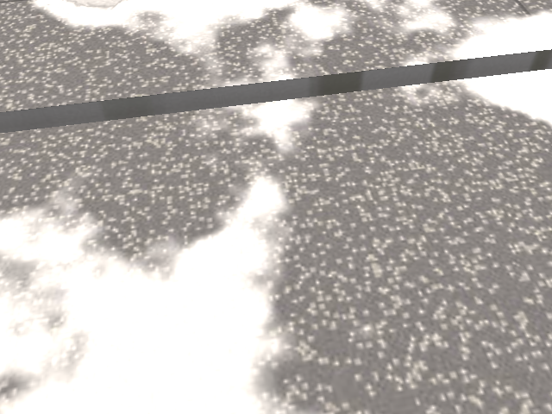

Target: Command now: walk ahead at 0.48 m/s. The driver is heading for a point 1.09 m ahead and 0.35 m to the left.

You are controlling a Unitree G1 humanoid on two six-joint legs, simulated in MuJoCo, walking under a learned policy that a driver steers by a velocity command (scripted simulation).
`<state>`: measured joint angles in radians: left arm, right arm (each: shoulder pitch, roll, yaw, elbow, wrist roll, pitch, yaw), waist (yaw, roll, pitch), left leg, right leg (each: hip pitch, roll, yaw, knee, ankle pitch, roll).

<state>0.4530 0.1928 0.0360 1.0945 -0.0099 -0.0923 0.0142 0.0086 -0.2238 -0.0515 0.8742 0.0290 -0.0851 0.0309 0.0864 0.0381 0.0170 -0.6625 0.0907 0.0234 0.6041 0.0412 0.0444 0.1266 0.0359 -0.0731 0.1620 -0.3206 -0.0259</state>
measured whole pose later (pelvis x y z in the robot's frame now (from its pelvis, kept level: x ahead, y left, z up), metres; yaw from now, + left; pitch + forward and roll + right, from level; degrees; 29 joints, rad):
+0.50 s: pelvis +0.29 +0.04 +0.01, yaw +11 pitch +2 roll +0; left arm 0.00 0.26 0.06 0.84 -0.01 -0.11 0.01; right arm 0.36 -0.25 -0.07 0.92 0.02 -0.08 -0.01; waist -0.09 -0.03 0.01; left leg -0.10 -0.09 -0.11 0.31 -0.23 0.07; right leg -0.61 -0.07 0.09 0.54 0.06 0.03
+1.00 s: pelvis +0.55 +0.07 +0.01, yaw +29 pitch +2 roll -2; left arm 0.32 0.28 0.08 0.91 0.00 -0.10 0.01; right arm 0.12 -0.28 -0.07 0.70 0.03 -0.03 0.03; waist 0.09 0.04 0.03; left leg -0.69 0.11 -0.03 0.77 -0.01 0.02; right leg 0.02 0.00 -0.21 0.23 -0.27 0.00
